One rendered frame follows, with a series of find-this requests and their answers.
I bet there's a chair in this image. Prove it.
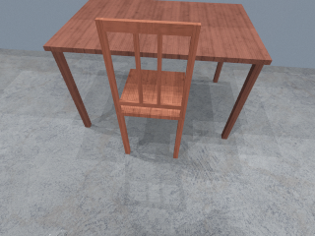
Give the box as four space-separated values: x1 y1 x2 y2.
94 18 201 159

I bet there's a table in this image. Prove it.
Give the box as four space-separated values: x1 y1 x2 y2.
43 0 273 140

